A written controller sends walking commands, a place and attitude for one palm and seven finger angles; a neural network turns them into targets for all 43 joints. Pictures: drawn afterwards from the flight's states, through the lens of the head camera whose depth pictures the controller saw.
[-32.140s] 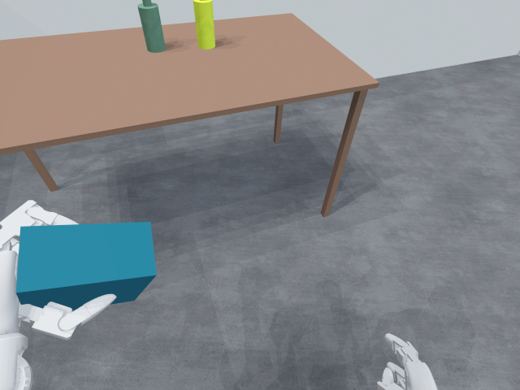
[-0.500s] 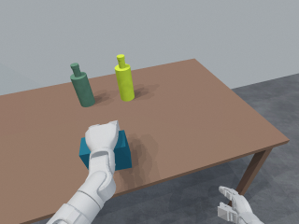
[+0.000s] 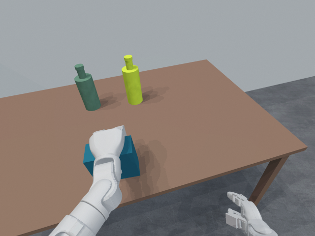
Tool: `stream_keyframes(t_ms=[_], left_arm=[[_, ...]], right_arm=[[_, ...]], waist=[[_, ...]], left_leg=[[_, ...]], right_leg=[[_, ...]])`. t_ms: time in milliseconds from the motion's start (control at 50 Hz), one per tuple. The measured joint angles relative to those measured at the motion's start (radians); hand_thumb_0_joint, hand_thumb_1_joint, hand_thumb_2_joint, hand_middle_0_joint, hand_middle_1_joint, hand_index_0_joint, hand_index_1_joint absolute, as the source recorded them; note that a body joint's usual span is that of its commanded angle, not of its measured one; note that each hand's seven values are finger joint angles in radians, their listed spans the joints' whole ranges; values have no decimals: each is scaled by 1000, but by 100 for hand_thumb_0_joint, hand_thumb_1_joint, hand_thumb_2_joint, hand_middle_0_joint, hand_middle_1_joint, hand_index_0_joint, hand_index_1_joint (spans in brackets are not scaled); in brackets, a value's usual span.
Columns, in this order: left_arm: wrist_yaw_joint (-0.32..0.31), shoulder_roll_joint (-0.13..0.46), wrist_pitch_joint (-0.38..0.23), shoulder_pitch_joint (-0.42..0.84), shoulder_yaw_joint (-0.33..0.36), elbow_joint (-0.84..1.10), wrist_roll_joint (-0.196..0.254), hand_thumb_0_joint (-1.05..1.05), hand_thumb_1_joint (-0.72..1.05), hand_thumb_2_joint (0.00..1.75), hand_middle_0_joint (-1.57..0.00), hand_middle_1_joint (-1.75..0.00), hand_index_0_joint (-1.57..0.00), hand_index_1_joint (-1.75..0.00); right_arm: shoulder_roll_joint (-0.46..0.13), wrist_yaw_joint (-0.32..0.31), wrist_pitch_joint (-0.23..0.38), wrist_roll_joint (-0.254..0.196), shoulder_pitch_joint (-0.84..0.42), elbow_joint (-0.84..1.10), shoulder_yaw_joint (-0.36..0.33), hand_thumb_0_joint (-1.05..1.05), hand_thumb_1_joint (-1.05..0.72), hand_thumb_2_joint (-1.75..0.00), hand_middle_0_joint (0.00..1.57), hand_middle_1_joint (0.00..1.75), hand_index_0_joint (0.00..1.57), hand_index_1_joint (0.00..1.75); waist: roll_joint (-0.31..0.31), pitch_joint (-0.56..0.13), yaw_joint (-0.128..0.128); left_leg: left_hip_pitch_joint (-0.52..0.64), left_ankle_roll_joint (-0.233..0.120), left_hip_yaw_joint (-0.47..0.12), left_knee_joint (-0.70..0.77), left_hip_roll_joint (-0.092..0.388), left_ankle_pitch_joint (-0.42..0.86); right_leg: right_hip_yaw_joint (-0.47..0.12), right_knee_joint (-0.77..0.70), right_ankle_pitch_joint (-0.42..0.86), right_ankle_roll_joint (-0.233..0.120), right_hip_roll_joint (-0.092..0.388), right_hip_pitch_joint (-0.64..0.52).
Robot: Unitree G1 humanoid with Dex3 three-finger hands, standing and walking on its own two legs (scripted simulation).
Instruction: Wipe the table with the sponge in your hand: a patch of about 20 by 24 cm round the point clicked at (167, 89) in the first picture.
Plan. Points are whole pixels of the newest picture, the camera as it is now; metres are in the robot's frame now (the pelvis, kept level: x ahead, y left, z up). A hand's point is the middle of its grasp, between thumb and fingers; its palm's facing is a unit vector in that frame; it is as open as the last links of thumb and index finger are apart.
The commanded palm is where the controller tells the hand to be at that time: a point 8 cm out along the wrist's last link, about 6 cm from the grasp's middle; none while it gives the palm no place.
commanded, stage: slide back across to the middle lane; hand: left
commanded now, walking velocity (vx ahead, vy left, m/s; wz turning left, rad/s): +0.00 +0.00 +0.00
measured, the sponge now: (115, 164) +0.32 +0.17 +0.01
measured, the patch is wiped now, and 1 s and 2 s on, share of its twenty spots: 1.00 1.00 1.00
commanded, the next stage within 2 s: wipe forward along the middle lane in 0.62 s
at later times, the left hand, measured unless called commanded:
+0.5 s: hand (103, 155) +0.30 +0.19 +0.07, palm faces +0.05 -0.13 -0.99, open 10.2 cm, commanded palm +0.25 +0.21 +0.11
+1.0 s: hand (88, 160) +0.29 +0.23 +0.06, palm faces -0.02 -0.09 -1.00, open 10.2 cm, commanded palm +0.27 +0.24 +0.10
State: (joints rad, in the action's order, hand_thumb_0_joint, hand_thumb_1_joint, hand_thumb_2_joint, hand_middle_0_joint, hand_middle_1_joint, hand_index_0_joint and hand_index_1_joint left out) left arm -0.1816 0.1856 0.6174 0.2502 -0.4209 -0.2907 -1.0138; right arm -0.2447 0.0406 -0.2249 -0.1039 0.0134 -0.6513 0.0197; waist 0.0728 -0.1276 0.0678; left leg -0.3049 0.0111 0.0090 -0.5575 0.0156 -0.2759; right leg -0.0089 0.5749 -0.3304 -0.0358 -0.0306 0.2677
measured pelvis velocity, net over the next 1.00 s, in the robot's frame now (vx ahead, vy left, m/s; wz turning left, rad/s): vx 0.00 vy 0.00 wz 0.00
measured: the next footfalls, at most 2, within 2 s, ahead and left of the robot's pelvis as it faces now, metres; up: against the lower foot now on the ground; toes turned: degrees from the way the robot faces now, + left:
none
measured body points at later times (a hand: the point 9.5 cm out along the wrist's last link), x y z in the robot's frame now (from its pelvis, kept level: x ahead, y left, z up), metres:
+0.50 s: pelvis +0.00 +0.00 +0.00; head -0.03 -0.04 +0.45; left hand +0.30 +0.19 +0.12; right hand +0.23 -0.22 -0.07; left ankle +0.01 +0.13 -0.73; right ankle -0.02 -0.10 -0.73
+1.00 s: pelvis +0.00 +0.00 +0.00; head -0.03 -0.04 +0.45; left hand +0.29 +0.23 +0.12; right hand +0.23 -0.22 -0.08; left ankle +0.01 +0.13 -0.73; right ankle -0.02 -0.10 -0.73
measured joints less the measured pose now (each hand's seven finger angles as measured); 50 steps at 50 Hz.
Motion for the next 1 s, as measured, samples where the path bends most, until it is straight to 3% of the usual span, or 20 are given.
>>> stream_keyframes(t_ms=[260, 600, 700, 840, 1000], left_arm=[[25, 39, -12, -63, 52, 93, 25, 0, -48, 107, -67, -137, -69, -136], [50, 103, -96, -187, 159, 198, 37, -1, -49, 107, -69, -136, -71, -135], [64, 134, -88, -225, 181, 235, 47, -1, -49, 107, -69, -136, -70, -135], [98, 146, -90, -194, 173, 204, 33, -1, -49, 107, -69, -136, -71, -135], [114, 138, -154, -117, 190, 103, 17, -2, -52, 107, -72, -133, -74, -132]], right_arm=[[-5, -18, 16, 2, 10, 8, 5, 2, -91, -90, 20, 30, 20, 30], [-7, -38, 64, 13, 8, 8, 14, 2, -91, -90, 20, 30, 20, 30], [-16, -46, 71, 16, 10, 7, 9, 2, -91, -90, 20, 30, 20, 30], [-29, -62, 87, 19, 8, 1, 2, 2, -91, -90, 20, 30, 20, 30], [-18, -84, 103, 25, 27, -15, 1, 2, -91, -90, 20, 30, 20, 30]], waist=[[0, 18, -10], [7, 29, -1], [10, 38, 2], [13, 48, 7], [11, 41, 14]], left_leg=[[41, 1, 11, 28, 4, 10], [73, 7, 20, 48, 16, 8], [83, 7, 15, 48, 18, 6], [64, 4, 2, 47, 12, 15], [29, 3, -5, 45, 7, 28]], right_leg=[[-11, -22, 11, -1, -4, -34], [-21, -42, 14, -9, -16, -61], [-18, -48, 13, -10, -18, -75], [-5, -53, 21, -8, -13, -64], [2, -47, 29, -6, -8, -30]])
